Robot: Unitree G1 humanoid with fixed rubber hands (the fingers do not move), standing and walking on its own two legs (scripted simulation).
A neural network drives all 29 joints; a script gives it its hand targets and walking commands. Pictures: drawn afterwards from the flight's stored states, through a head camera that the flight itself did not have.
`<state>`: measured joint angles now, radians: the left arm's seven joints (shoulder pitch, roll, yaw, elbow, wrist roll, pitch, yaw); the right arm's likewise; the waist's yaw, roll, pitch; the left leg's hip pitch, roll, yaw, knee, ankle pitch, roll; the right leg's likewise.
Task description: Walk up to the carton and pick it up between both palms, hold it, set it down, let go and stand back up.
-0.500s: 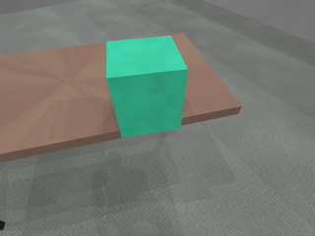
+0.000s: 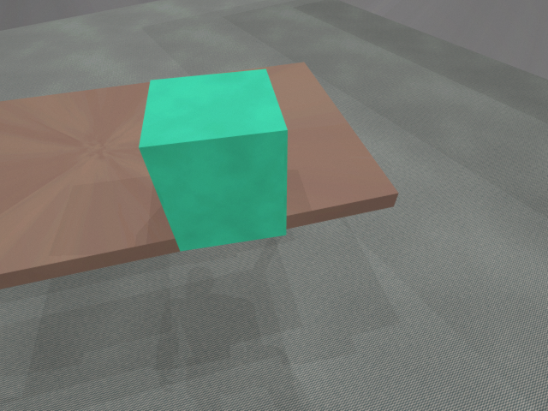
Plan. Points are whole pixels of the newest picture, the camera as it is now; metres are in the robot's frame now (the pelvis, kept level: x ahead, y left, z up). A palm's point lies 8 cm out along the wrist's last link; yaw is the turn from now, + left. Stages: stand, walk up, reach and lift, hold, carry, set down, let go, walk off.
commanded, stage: walk up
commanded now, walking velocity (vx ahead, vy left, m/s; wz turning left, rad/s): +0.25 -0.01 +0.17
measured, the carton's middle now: (222, 162) +0.54 +0.08 +0.07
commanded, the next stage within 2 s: none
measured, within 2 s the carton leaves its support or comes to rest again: neither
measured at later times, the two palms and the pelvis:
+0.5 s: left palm out of the picture +0.01 +0.15 -0.11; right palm (426, 373) +0.21 -0.26 -0.15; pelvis +0.13 -0.03 +0.00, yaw +4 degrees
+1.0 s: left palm out of the picture +0.17 +0.25 -0.13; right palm (412, 355) +0.24 -0.25 -0.16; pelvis +0.17 +0.00 -0.01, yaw +2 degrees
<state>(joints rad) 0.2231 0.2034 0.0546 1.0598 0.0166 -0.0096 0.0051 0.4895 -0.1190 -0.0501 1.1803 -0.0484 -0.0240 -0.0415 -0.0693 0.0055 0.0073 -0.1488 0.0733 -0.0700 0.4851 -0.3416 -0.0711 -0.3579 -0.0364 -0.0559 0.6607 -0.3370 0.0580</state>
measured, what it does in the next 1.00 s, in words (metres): walks ahead: right foot, then left foot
